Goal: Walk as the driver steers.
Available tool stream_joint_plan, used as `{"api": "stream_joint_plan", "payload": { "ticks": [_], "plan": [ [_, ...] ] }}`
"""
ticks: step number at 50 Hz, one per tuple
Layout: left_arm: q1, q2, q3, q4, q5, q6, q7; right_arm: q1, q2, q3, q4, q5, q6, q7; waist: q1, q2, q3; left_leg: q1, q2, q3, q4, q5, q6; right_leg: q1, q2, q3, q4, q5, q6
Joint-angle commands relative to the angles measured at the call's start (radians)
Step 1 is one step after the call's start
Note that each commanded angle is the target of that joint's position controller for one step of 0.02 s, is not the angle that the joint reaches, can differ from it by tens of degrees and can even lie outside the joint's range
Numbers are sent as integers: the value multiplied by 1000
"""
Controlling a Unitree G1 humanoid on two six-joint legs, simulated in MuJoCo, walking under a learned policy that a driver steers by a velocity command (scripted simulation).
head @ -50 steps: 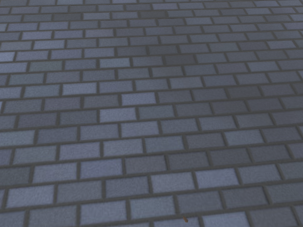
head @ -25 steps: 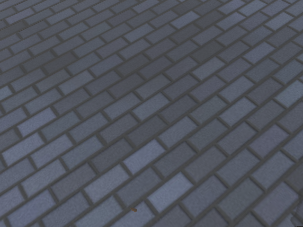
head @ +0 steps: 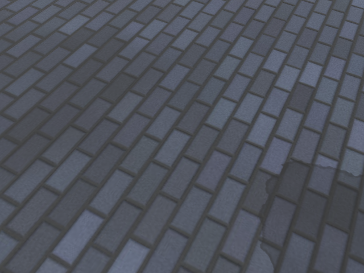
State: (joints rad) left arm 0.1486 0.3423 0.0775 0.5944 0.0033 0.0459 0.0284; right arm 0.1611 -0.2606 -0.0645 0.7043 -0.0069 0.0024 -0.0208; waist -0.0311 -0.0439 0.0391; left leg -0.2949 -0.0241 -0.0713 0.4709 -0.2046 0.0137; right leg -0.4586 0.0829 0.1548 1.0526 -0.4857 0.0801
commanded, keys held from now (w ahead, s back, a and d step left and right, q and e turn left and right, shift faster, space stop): q+shift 0.56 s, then w+q+shift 0.30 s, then w+shift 0.06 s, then w+e+shift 0.08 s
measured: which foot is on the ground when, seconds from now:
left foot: down 0.00-0.14, up 0.16-0.50, down 0.52-0.98, up 1.00-1.00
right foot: up 0.00-0.12, down 0.14-0.54, up 0.56-0.96, down 0.98-1.00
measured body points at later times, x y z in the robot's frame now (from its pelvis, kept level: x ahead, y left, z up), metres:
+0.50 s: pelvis +0.01 +0.01 -0.01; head +0.05 +0.04 +0.44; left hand +0.04 +0.33 -0.11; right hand +0.27 -0.19 -0.09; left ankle -0.01 +0.13 -0.72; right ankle -0.01 -0.14 -0.74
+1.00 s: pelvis +0.15 +0.09 -0.01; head +0.16 +0.10 +0.44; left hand +0.08 +0.40 -0.10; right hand +0.43 -0.06 -0.11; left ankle -0.01 +0.12 -0.73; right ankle +0.25 +0.03 -0.74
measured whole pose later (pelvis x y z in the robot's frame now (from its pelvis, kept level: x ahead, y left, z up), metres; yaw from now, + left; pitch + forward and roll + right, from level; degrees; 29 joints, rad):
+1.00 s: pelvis +0.15 +0.09 -0.01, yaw +46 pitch +3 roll -1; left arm 0.16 0.30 0.04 0.69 0.05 -0.05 -0.02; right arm 0.34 -0.35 -0.08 0.65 -0.01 -0.01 0.02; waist -0.02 0.01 -0.04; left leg -0.22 -0.11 -0.26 0.68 -0.46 0.07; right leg -0.38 0.03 0.00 0.57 -0.26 0.00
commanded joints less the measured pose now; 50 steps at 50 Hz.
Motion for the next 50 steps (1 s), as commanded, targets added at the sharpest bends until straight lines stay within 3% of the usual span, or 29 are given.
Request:
{"api": "stream_joint_plan", "payload": {
  "ticks": [1, 2, 4, 6, 7, 8, 9, 10, 11, 13, 19, 22, 25, 26, 27, 28, 29, 30, 31, 32, 35, 39, 40, 42, 44, 46, 48, 49, 50],
  "plan": [
    [-24, -23, -17, -68, 12, -27, -5, -65, -141, -23, -69, 17, 6, 7, 26, 246, -82, 84, 125, -200, -133, 217, 168, 99, -39, -108, -306, -28, 24],
    [-35, 6, -6, -64, 1, -31, -4, -24, -193, -42, -66, 22, 15, 8, 4, 272, -80, 115, 138, -244, -120, 232, 181, 107, -18, -117, -371, -17, 25],
    [-1, 39, 10, -39, -18, -39, -2, 1, -230, -56, -72, 35, 21, 6, 14, 265, -100, 158, 163, -330, -100, 258, 189, 154, 5, -101, -535, 99, 4],
    [63, 57, 22, -7, -18, -48, -1, -13, -215, -56, -82, 58, 21, -3, 50, 234, -124, 90, 145, -356, -70, 244, 144, 310, -16, -86, -723, 260, -48],
    [102, 93, 33, -2, -9, -48, 5, -8, -185, -48, -86, 57, 16, -7, 58, 183, -161, -29, 116, -324, -15, 145, 93, 452, -110, -39, -706, 328, -85],
    [103, 176, 54, 6, 20, -39, 10, -18, -123, -34, -115, 48, 6, -4, 39, -72, -142, -231, 8, -152, 156, -54, 18, 505, -297, 125, -684, 480, -189],
    [68, 155, 53, 4, 46, -38, 4, -13, -142, -38, -124, 45, -3, -1, 49, -229, -131, -308, -34, -15, 326, -361, -28, 439, -453, 249, -718, 630, -316],
    [36, 87, 32, -19, 50, -45, 6, 5, -200, -60, -109, 37, -2, 1, 52, -153, -116, -333, 9, -21, 540, -408, -63, 421, -481, 233, -723, 739, -357],
    [-12, 47, 19, -27, 41, -49, 12, 37, -201, -71, -87, 42, 10, 2, 24, -107, -106, -342, 23, -19, 640, -372, -79, 411, -436, 152, -708, 763, -326],
    [-67, 32, 15, -25, 6, -58, 19, 64, -160, -64, -75, 37, 40, 0, 8, -96, -68, -400, 56, -9, 700, -253, -112, 424, -367, 18, -688, 799, -273],
    [-2, 90, 41, 11, 8, -38, 22, -55, -91, -25, -172, 36, 48, 43, 78, -109, -74, -330, 99, 96, 446, -150, -117, 449, -371, -129, -689, 763, -284],
    [-17, 134, 58, 18, -12, -45, 2, -36, -124, -35, -189, 36, 58, 57, 62, -119, -81, -204, 80, 153, 318, -138, -75, 402, -393, -184, -654, 786, -261],
    [-38, 128, 62, 29, -43, -64, -17, 45, -153, -59, -178, 37, 77, 56, 2, -101, -102, -18, 31, 190, 114, -39, -10, 351, -382, -261, -496, 782, -187],
    [3, 96, 56, 49, -41, -72, -24, 140, -198, -83, -150, 31, 75, 39, -39, -13, -148, 173, 2, 151, 15, 100, 40, 252, -322, -320, -318, 742, -124],
    [0, 44, 39, 15, 1, -79, -26, 217, -329, -119, -158, 35, 67, 17, -57, 246, -168, 414, 196, -181, -35, 594, 149, -66, -204, -353, -6, 196, -25],
    [-35, 13, 20, -45, 30, -85, -20, 163, -400, -117, -200, -8, 40, 21, -23, 400, -298, 460, 423, -581, -70, 646, 400, -275, -53, -170, 242, -237, 15],
    [-74, 77, 35, -30, 10, -88, -23, 187, -311, -98, -187, 10, 13, 35, -81, 212, -324, 442, 389, -527, -142, 190, 388, -295, -102, -45, 266, -177, -9],
    [-102, 85, 35, -42, -16, -98, -29, 184, -264, -81, -161, 37, -5, 33, -56, 180, -222, 370, 326, -491, -202, -285, 319, -325, -130, -38, 183, -69, -52],
    [-107, 99, 43, -36, -16, -106, -28, 138, -249, -74, -164, 53, -10, 30, -28, 125, -144, 281, 295, -484, -246, -486, 268, -315, -144, -53, 89, -1, -67],
    [-114, 117, 50, -34, -7, -109, -26, 90, -237, -63, -172, 52, -11, 22, -9, 152, -92, 205, 269, -462, -270, -515, 247, -279, -144, -55, 15, 65, -67],
    [-87, 83, 43, -7, 0, -139, -42, 72, -236, -54, -185, 24, -23, -2, 15, 169, -71, 127, 196, -386, -282, -416, 228, -189, -100, -78, -100, 228, -45],
    [-131, 46, 24, -6, -13, -158, -44, 130, -246, -53, -164, 34, -31, -13, 1, 196, -41, 75, 153, -365, -262, -344, 222, -125, -50, -77, -297, 304, -7],
    [-78, 25, 0, 34, 76, -91, -67, 149, -295, -68, -128, -31, -5, 25, -5, 256, -56, 45, 87, -323, -242, -383, 196, -94, -57, -142, -270, 264, 10],
    [-146, 34, -4, -1, 50, -58, -71, 152, -262, -61, -138, -18, 9, 54, -28, 236, -4, -36, 70, -357, -233, -383, 198, -58, -52, -151, -323, 231, 33],
    [-161, 43, -9, -16, 26, -64, -67, 130, -261, -59, -144, -12, 6, 61, -22, 236, -2, -54, 86, -399, -214, -373, 199, 4, -59, -137, -404, 220, 24],
    [-81, 65, -5, 7, 15, -82, -53, 97, -247, -52, -151, -10, -11, 55, 16, 224, -24, -99, 120, -441, -197, -369, 184, 167, -82, -131, -466, 258, -19],
    [120, 89, 6, 73, 34, -104, -35, 98, -186, -29, -134, -16, -28, 44, 106, 144, -63, -160, 90, -384, -47, -343, 159, 402, -95, -158, -541, 233, -74],
    [264, 151, 22, 106, 60, -122, -24, 91, -118, -6, -138, -14, -44, 42, 174, -37, -113, -244, -9, -253, 278, -260, 127, 546, -217, 23, -627, 15, -100],
    [312, 292, 53, 114, 77, -123, -28, 88, -56, 13, -204, 15, -58, 40, 154, -328, -131, -486, -160, -100, 583, -343, 80, 632, -427, 597, -877, -392, -180]
  ]
}}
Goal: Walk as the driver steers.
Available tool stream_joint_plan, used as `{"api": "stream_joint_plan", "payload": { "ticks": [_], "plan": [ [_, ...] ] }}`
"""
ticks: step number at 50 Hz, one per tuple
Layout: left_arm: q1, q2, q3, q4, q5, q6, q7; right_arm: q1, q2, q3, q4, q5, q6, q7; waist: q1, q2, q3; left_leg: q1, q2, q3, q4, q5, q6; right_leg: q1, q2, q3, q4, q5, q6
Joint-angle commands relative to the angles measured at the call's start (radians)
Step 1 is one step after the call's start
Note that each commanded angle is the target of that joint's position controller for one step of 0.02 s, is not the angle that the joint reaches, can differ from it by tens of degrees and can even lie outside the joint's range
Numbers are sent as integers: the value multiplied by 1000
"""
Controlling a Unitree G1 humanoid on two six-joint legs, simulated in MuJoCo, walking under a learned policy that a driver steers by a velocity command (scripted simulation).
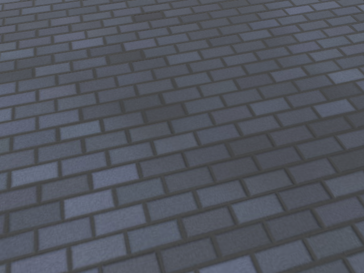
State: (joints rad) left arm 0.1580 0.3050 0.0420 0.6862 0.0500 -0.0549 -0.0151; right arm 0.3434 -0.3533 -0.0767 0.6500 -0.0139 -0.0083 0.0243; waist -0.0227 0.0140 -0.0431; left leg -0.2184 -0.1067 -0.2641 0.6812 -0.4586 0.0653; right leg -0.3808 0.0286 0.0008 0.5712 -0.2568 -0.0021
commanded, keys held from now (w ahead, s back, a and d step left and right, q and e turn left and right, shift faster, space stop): w+e+shift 0.62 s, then shift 0.38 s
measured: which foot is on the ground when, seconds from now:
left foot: up 0.00-0.34, down 0.36-0.78, up 0.80-1.00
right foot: down 0.00-0.36, up 0.38-0.76, down 0.78-1.00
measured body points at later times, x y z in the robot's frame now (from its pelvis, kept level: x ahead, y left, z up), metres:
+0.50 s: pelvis +0.35 +0.00 +0.01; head +0.37 -0.01 +0.46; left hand +0.45 +0.27 -0.12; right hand +0.42 -0.30 -0.08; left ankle +0.36 +0.11 -0.73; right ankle +0.21 -0.09 -0.63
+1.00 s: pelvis +0.68 -0.15 +0.01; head +0.72 -0.18 +0.46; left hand +0.93 -0.02 -0.10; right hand +0.63 -0.46 -0.10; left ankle +0.81 -0.01 -0.64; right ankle +0.69 -0.21 -0.73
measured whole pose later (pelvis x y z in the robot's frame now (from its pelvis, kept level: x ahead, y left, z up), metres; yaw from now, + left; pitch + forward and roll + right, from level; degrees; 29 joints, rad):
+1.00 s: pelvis +0.68 -0.15 +0.01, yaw -35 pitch +1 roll +0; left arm 0.15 0.26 0.02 0.76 0.00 -0.06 -0.03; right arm 0.18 -0.31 -0.03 0.71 0.01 -0.06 -0.05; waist 0.01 0.01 0.12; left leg -0.61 0.11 -0.08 1.14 -0.36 -0.09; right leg -0.29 0.13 -0.02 0.41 -0.13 -0.14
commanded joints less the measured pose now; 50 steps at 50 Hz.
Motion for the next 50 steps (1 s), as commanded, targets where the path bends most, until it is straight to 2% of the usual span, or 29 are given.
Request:
{"api": "stream_joint_plan", "payload": {
  "ticks": [1, 2, 3, 5, 9, 13, 15, 17, 18, 19, 20, 21, 22, 24, 27, 31, 33, 34, 36, 37, 38, 39, 40, 41, 42, 43, 44, 47, 50],
  "plan": [
    [242, 253, 76, 21, 15, -18, -1, -102, -13, 24, -124, 3, -46, -13, 107, -198, 36, -678, -28, 50, 515, -4, 38, 495, -411, 905, -422, -670, -157],
    [191, 191, 61, 12, -7, -15, -8, -118, -49, 17, -105, -19, -46, -7, 72, -106, 68, -687, 34, 85, 548, 93, 31, 463, -364, 773, -370, -594, -170],
    [185, 152, 51, 15, -16, -16, -14, -135, -80, 13, -94, -41, -50, 5, 60, -76, 52, -642, 90, 138, 516, 148, 14, 430, -305, 644, -348, -501, -166],
    [245, 116, 34, 54, -30, -28, -13, -210, -71, 20, -111, -66, -51, 19, 71, -128, 88, -581, 136, 175, 415, 179, -27, 356, -212, 527, -389, -364, -178],
    [328, 116, 39, 111, -38, -32, 4, -331, -25, 56, -154, -51, -52, 34, 91, -133, 128, -550, 131, 232, 217, 210, -84, 325, -171, 454, -429, -103, -231],
    [343, 142, 55, 143, -38, -22, 7, -451, 11, 81, -192, -29, -62, 40, 111, -164, 127, -331, 69, 296, -30, 255, -94, 228, -149, 396, -418, 144, -223],
    [328, 150, 57, 155, -47, -23, 4, -393, -4, 73, -175, -21, -68, 25, 68, -162, 87, -111, 49, 295, -102, 305, -76, 165, -161, 375, -357, 376, -191],
    [278, 191, 68, 147, -59, -36, -4, -137, -75, 35, -88, -30, -71, -9, -71, -79, -61, 277, 39, 290, -147, 295, -38, 72, -96, 295, -43, 669, -138],
    [239, 182, 67, 127, -64, -50, -11, 45, -139, 6, -52, -42, -73, -36, -170, -32, -164, 527, 171, 180, -141, 166, -7, -100, -39, 261, 222, 519, -115],
    [263, 30, 34, 87, -70, -59, -3, 195, -214, -16, -35, -67, -76, -52, -179, 191, -317, 727, 498, -208, -249, -281, 34, -286, 41, 178, 550, -186, -110],
    [267, 54, 29, 55, -79, -39, 1, 116, -218, -18, -43, -57, -62, -54, -124, 250, -301, 595, 587, -569, -436, -497, 78, -393, 35, 121, 717, -194, -112],
    [203, 83, 35, 63, -54, -18, 1, 6, -127, -2, -48, -51, -57, -54, -84, 142, -112, 452, 535, -444, -437, -435, 75, -447, -37, 101, 760, -95, -114],
    [166, 79, 35, 67, -36, -7, -12, -20, -64, 11, -38, -43, -60, -48, -68, 74, -21, 348, 486, -274, -437, -264, 72, -441, -74, 83, 735, -46, -108],
    [145, 44, 31, 73, -19, 18, -36, -21, -14, 25, 0, -37, -73, -43, -20, 84, 80, 210, 407, -47, -485, -15, 47, -406, -117, 78, 697, -18, -88],
    [42, 6, 17, 22, -14, 51, -58, 26, 26, 33, 64, -8, -100, -29, 4, 102, 143, 187, 381, 149, -522, 263, 23, -476, -145, 57, 692, 31, -79],
    [-115, 7, -7, -69, -21, 48, -85, -5, 12, 31, 102, -11, -119, -28, 47, 79, 181, 119, 323, 407, -569, 586, -8, -431, -131, -19, 501, 206, -88],
    [-196, -13, -29, -95, -10, 34, -99, 10, -1, 33, 128, -8, -121, -35, 42, 1, 233, 37, 286, 497, -575, 867, -20, -254, -69, -125, 245, 278, -101],
    [-186, -16, -34, -85, -7, 26, -101, 45, -29, 29, 144, -5, -124, -39, 41, -10, 211, 47, 283, 504, -531, 1095, -21, -141, -6, -176, 181, 311, -109],
    [-21, 23, -24, -21, 5, 20, -89, 49, -123, 12, 150, 5, -118, -50, 122, 51, 87, 91, 305, 488, -302, 1399, -28, 108, 84, -178, 110, 290, -131],
    [142, 66, -7, 34, 13, 16, -76, 34, -144, 10, 147, 9, -108, -55, 193, 70, -11, 80, 318, 472, -95, 1404, -28, 294, 97, -118, 74, 304, -160],
    [201, 153, 44, 5, -76, 13, -45, -26, -250, -18, 113, 59, -108, -60, 273, 94, -82, 30, 305, 429, 71, 1344, -55, 478, 31, -7, 0, 449, -183],
    [231, 216, 43, 42, -80, 21, -19, 11, -125, 12, 105, 32, -106, -56, 216, -99, -125, -138, 171, 435, 444, 347, -92, 674, -112, 152, -16, 730, -203],
    [169, 296, 44, -13, -21, 13, 4, 225, -32, 50, 88, 8, -111, -38, 71, -297, -389, -376, 99, 267, 857, -217, -123, 985, -402, 542, 119, 1300, -393],
    [177, 243, 48, -38, -15, 18, -1, 166, -128, 34, 89, 31, -118, -31, 159, -101, -553, -382, 108, 104, 906, -181, -123, 967, -425, 585, 13, 1188, -464],
    [114, 224, 46, -33, -34, 12, -9, 91, -134, 28, 63, 65, -115, -34, 119, -31, -389, -424, 146, 133, 826, -119, -118, 801, -376, 513, -79, 969, -445],
    [32, 178, 37, -33, -61, 0, -13, 40, -111, 29, 59, 55, -107, -48, 65, 67, -194, -443, 187, 171, 736, -63, -124, 577, -320, 432, -137, 815, -384],
    [-17, 138, 24, -41, -68, -9, -10, 33, -103, 25, 74, 47, -89, -60, 32, 92, -99, -413, 209, 185, 695, -28, -134, 413, -294, 373, -180, 783, -355],
    [-44, 112, 20, -20, -48, -27, -16, 78, -47, 22, 81, 27, -47, -73, -28, 29, -41, -235, 235, 191, 550, 62, -158, 120, -234, 227, -271, 807, -320],
    [-47, 89, 14, 17, -43, -24, -4, 23, -6, 23, 60, 13, -41, -79, -28, -36, -56, -240, 211, 218, 388, 192, -166, 106, -173, 113, -266, 922, -288]
  ]
}}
